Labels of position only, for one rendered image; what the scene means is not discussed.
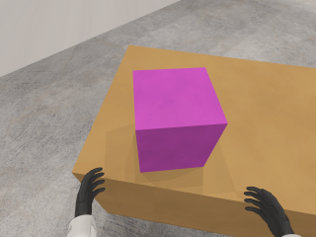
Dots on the pedestal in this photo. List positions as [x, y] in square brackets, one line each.
[269, 143]

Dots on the left robot hand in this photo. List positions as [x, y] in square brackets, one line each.
[86, 194]

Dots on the carton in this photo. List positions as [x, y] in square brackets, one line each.
[178, 118]

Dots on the right robot hand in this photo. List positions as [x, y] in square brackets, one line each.
[270, 210]

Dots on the left robot forearm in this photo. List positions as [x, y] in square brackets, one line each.
[83, 226]

